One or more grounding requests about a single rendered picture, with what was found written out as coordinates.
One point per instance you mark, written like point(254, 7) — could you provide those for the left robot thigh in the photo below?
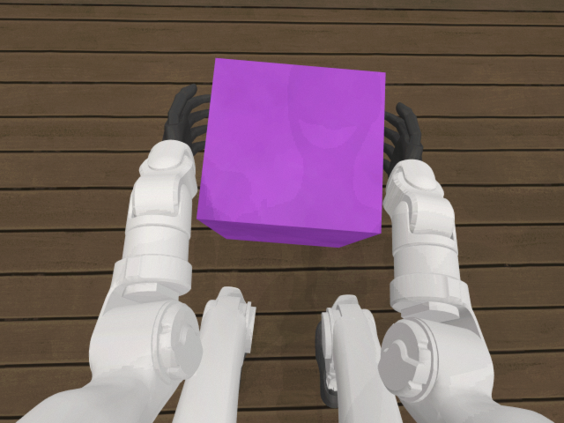
point(211, 394)

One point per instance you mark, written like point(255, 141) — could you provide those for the left robot forearm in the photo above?
point(154, 265)

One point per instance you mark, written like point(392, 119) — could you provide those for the robot right upper arm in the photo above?
point(444, 374)

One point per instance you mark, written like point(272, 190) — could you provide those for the carton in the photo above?
point(293, 154)

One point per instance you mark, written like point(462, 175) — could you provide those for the robot left upper arm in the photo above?
point(139, 355)

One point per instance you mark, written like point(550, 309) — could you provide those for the robot right foot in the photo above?
point(328, 396)

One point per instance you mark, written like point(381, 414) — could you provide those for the robot right hand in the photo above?
point(407, 142)

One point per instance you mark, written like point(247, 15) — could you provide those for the robot left hand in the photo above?
point(180, 120)

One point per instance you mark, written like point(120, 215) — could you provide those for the right robot forearm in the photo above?
point(426, 280)

